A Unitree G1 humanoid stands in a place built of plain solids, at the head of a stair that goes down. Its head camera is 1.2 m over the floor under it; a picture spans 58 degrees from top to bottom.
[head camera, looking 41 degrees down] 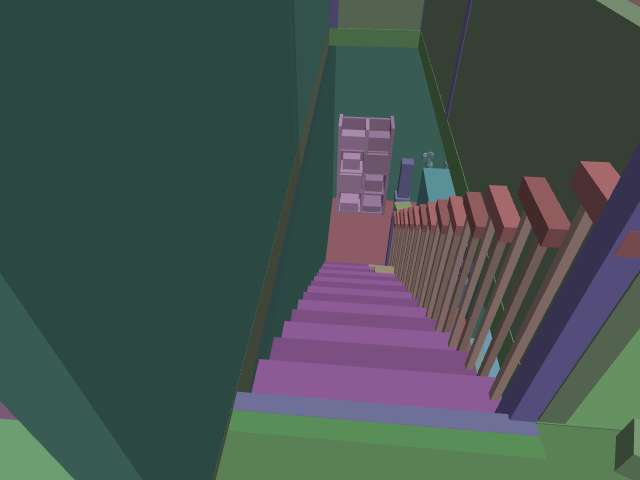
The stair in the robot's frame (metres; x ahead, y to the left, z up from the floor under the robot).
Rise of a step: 0.20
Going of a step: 0.25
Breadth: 0.87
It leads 5 degrees to the right of straight ahead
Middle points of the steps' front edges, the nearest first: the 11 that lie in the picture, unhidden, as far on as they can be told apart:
0.65 -0.18 0.00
0.89 -0.21 -0.19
1.14 -0.23 -0.39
1.38 -0.25 -0.59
1.62 -0.27 -0.78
1.87 -0.29 -0.98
2.11 -0.31 -1.17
2.36 -0.34 -1.37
2.60 -0.36 -1.57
2.85 -0.38 -1.76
3.09 -0.40 -1.96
